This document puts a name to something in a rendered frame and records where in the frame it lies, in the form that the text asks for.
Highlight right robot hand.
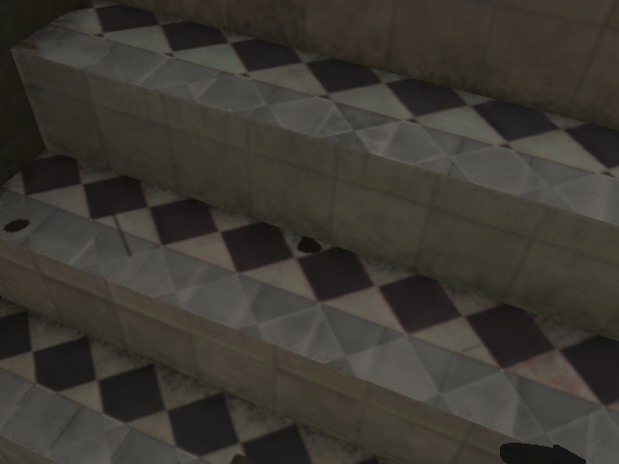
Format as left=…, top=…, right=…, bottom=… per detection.
left=500, top=443, right=586, bottom=464

